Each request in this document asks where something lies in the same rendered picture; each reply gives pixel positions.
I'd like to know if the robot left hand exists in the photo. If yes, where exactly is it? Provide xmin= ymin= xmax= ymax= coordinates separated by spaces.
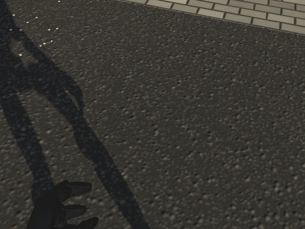
xmin=27 ymin=179 xmax=99 ymax=229

